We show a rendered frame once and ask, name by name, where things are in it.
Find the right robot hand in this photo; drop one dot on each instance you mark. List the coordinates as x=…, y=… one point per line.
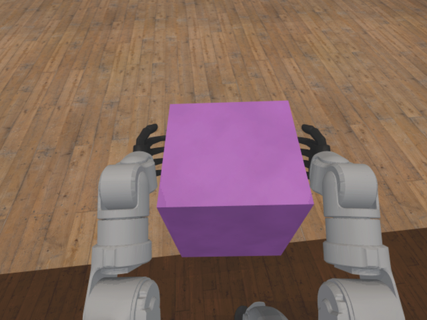
x=317, y=145

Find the left robot hand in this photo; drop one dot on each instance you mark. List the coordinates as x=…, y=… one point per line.
x=143, y=143

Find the carton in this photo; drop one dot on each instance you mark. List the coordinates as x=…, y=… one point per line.
x=233, y=180

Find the robot left forearm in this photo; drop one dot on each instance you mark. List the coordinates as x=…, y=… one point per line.
x=123, y=210

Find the right robot thigh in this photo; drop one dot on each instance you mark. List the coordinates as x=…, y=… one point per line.
x=264, y=313

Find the left robot upper arm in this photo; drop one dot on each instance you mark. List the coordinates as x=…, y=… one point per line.
x=123, y=298

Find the robot right forearm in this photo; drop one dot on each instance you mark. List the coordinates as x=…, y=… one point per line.
x=353, y=236

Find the robot right foot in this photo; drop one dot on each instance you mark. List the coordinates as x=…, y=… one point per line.
x=239, y=312

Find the right robot upper arm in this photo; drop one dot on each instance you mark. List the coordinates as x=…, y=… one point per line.
x=357, y=299

